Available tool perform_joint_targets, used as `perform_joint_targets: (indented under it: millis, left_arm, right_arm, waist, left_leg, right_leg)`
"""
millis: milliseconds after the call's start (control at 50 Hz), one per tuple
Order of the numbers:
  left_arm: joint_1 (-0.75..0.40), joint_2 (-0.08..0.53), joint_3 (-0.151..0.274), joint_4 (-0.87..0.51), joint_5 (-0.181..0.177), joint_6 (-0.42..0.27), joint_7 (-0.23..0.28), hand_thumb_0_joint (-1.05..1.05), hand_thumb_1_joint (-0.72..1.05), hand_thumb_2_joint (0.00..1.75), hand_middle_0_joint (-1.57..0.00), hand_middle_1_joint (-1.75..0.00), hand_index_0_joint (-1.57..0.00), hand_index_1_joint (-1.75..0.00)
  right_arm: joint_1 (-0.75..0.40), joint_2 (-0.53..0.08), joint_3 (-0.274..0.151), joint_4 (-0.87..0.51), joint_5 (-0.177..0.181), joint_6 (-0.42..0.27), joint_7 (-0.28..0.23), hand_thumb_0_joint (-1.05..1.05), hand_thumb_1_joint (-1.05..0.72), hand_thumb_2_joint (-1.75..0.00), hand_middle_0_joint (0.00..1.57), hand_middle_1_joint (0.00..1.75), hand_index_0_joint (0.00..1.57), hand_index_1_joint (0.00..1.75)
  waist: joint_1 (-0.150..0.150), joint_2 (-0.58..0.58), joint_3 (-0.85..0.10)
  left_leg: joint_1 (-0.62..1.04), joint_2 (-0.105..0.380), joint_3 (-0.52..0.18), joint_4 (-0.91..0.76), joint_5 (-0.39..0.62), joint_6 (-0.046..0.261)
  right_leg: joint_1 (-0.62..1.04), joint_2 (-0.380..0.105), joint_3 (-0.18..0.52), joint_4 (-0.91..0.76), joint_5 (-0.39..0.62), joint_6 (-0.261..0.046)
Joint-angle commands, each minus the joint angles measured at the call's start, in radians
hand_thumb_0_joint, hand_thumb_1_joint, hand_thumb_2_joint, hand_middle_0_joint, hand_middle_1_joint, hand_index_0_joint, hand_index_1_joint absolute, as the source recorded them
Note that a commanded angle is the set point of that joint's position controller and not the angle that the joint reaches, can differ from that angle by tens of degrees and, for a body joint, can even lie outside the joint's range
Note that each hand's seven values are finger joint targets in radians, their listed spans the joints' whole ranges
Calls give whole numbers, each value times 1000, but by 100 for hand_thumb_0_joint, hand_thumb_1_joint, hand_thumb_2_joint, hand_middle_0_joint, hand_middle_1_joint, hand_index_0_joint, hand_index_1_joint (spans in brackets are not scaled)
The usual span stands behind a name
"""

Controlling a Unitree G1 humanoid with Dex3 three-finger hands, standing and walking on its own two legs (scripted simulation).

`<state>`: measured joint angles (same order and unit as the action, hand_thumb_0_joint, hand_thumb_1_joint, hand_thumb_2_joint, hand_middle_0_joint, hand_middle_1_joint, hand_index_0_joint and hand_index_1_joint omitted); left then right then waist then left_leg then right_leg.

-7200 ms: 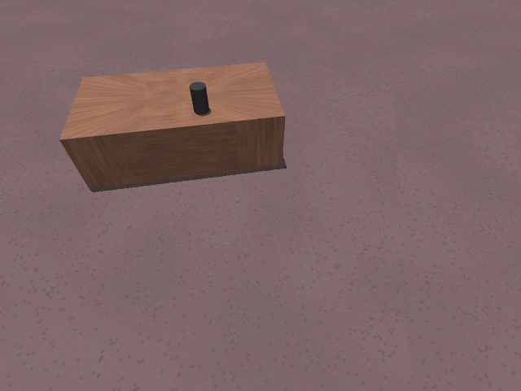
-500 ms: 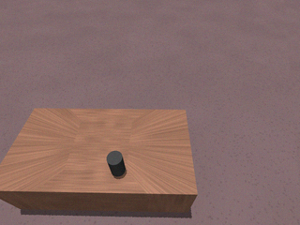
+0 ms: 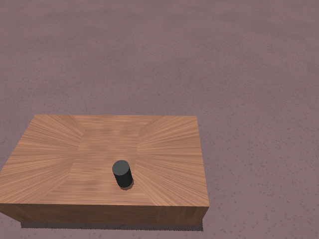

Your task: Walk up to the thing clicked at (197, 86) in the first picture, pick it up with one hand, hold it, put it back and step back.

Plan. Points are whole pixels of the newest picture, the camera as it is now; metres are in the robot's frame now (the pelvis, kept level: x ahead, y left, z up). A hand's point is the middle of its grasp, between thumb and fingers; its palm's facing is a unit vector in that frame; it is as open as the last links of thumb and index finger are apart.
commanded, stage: stand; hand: left
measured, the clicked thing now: (122, 174) +0.46 +0.21 -0.39
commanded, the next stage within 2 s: go down in 0.10 s
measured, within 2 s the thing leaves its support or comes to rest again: neither
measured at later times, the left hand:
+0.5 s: hand (74, 234) +0.17 +0.26 -0.15, palm faces +0.04 -0.94 -0.35, open 12.5 cm
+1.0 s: hand (68, 236) +0.16 +0.27 -0.15, palm faces +0.04 -0.94 -0.33, open 17.1 cm
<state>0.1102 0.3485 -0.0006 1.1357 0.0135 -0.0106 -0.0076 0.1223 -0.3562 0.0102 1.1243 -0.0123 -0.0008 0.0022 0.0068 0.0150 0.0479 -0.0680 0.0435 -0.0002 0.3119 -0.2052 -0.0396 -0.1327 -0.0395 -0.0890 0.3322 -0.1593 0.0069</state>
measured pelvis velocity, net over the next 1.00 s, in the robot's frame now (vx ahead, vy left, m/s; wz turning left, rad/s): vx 0.01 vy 0.03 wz -0.02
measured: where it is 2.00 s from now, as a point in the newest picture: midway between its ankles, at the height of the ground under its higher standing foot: outside the picture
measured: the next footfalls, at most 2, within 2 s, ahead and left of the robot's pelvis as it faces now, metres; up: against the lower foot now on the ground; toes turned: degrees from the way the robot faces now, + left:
none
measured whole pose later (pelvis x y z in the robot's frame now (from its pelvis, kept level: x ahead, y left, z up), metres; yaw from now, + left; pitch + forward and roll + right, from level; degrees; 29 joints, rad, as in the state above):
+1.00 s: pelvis +0.01 +0.03 -0.04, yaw -1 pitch +8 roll -2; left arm 0.23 0.31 0.13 0.41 0.02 0.42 -0.02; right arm 0.23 -0.25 0.00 0.62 0.02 -0.14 -0.08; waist -0.02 0.02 -0.07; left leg -0.49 0.04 0.00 0.79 -0.44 0.00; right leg -0.51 -0.06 -0.07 0.71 -0.33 0.04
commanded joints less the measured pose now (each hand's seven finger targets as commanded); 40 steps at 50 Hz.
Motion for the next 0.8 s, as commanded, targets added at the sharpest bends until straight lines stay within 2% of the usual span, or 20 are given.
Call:
perform_joint_targets:
  millis: [0,160,180,200,220,240,260,280,300,320,360,440,540,660,680,700,720,740,760,780]
  left_arm:
    - [-47,219,45,-55,-4,-17,10,0,90,90,-20,-30,-20,-30]
    - [-44,221,45,-61,-3,-19,12,0,90,90,-20,-30,-20,-30]
    - [-43,214,43,-58,-4,-19,11,0,82,82,-15,-22,-15,-22]
    - [-394,32,43,-409,-58,-106,22,0,74,74,-7,-14,-7,-14]
    - [-495,121,79,-383,-56,-101,35,0,66,66,-2,-6,-3,-6]
    - [-246,201,132,-144,-34,-53,39,0,58,58,-1,-2,-2,-1]
    - [-224,218,150,-109,-15,-33,28,0,50,50,-2,-2,-3,-1]
    - [-325,257,168,-178,-4,-37,20,0,42,42,-3,-2,-4,-1]
    - [-321,265,192,-179,11,-43,18,0,34,34,-2,-2,-3,0]
    - [-191,257,212,-145,24,-23,18,0,26,26,-3,-3,-4,-2]
    - [-66,235,240,-167,43,29,10,0,15,14,-4,-4,-5,-2]
    - [-75,169,210,-284,37,145,4,0,-4,10,-5,-3,-6,-1]
    - [-95,157,203,-437,29,254,2,0,-27,7,-6,-3,-6,-2]
    - [-86,155,206,-600,28,295,8,0,-42,5,-7,-5,-7,-5]
    - [-69,178,225,-612,32,301,9,0,-42,5,-7,-5,-7,-5]
    - [-73,161,209,-654,32,304,7,0,-42,4,-7,-4,-7,-4]
    - [-58,197,241,-678,34,309,10,0,-42,4,-7,-4,-6,-4]
    - [-28,129,192,-691,30,321,4,0,-46,3,-7,-4,-7,-4]
    - [-22,193,244,-718,31,330,10,0,-45,4,-7,-4,-7,-4]
    - [-6,175,224,-742,29,340,9,0,-47,3,-8,-4,-7,-4]
  right_arm:
    - [-28,-208,-41,-52,0,-20,-10,0,-90,-90,20,30,20,30]
    - [-34,-208,-42,-59,-1,-23,-11,0,-90,-90,20,30,20,30]
    - [-33,-212,-42,-55,1,-23,-11,0,-98,-98,20,31,20,31]
    - [-27,-35,-4,-331,67,-72,-33,0,-105,-95,20,30,20,30]
    - [20,-74,-19,-280,67,-72,-44,0,-105,-95,20,30,20,30]
    - [63,-99,-29,-273,73,-58,-54,0,-105,-95,20,30,20,30]
    - [72,-92,-42,-293,66,-54,-55,0,-105,-94,20,30,20,30]
    - [78,-96,-53,-325,62,-58,-58,0,-105,-93,20,30,20,30]
    - [85,-93,-69,-345,49,-64,-61,0,-105,-93,20,30,20,30]
    - [114,-84,-73,-358,44,-67,-62,0,-102,-93,20,30,20,30]
    - [118,-76,-88,-406,37,-73,-56,0,-101,-92,20,30,20,30]
    - [75,-62,-82,-487,45,-89,-60,0,-98,-91,20,30,20,30]
    - [77,-49,-75,-552,49,-104,-60,0,-92,-90,20,30,20,30]
    - [109,-45,-74,-566,42,-140,-63,0,-90,-89,20,30,20,30]
    - [104,-52,-77,-577,41,-144,-66,0,-90,-89,20,30,20,30]
    - [111,-46,-76,-578,40,-147,-67,0,-89,-89,20,30,20,30]
    - [111,-51,-77,-583,39,-150,-70,0,-89,-89,20,30,20,30]
    - [110,-36,-71,-584,39,-156,-72,0,-89,-89,20,30,20,30]
    - [107,-44,-72,-590,38,-158,-76,0,-89,-89,20,30,20,30]
    - [97,-35,-62,-595,38,-161,-80,0,-88,-89,20,30,20,30]
  waist:
    - [-5,-16,-54]
    - [-3,-15,-76]
    - [-1,-7,-63]
    - [-137,2,32]
    - [-98,-10,-32]
    - [-60,-49,-6]
    - [-48,-78,-56]
    - [-40,-68,-106]
    - [-32,-46,-177]
    - [-11,-12,-230]
    - [28,17,-278]
    - [5,11,-227]
    - [-8,-16,-197]
    - [-28,20,-238]
    - [-25,38,-247]
    - [-32,53,-258]
    - [-27,51,-270]
    - [-35,47,-259]
    - [-27,45,-268]
    - [-28,56,-250]
  left_leg:
    - [-71,95,-65,-57,102,45]
    - [-47,97,-62,-50,158,42]
    - [-58,98,-64,-52,148,42]
    - [-162,-50,61,20,11,47]
    - [-151,-53,53,30,-10,50]
    - [-184,-50,54,38,-13,49]
    - [-216,-55,49,80,7,52]
    - [-216,-54,45,98,20,53]
    - [-211,-52,41,114,40,50]
    - [-229,-61,45,128,69,46]
    - [-232,-68,47,136,136,40]
    - [-231,-63,42,139,127,37]
    - [-258,-50,34,170,82,36]
    - [-278,-38,27,244,156,29]
    - [-278,-35,24,254,173,24]
    - [-285,-36,21,268,178,24]
    - [-291,-35,16,275,172,23]
    - [-298,-36,17,284,164,24]
    - [-310,-36,13,291,150,28]
    - [-324,-39,13,292,122,29]
  right_leg:
    - [53,-113,111,-53,96,-19]
    - [57,-113,106,-42,150,-20]
    - [61,-112,109,-48,147,-18]
    - [-178,21,52,1,50,-7]
    - [-113,17,40,10,4,-6]
    - [-103,30,27,7,-30,-11]
    - [-115,25,27,31,-21,-10]
    - [-103,23,30,58,1,-10]
    - [-84,18,37,93,38,-10]
    - [-60,8,41,109,70,-11]
    - [-12,11,45,124,126,-18]
    - [-55,28,32,114,97,-19]
    - [-135,39,19,138,29,-18]
    - [-169,41,19,220,95,-18]
    - [-173,42,19,235,104,-20]
    - [-178,39,20,241,108,-21]
    - [-179,41,19,252,101,-20]
    - [-192,40,19,256,95,-19]
    - [-188,40,17,260,86,-18]
    - [-200,38,18,261,63,-17]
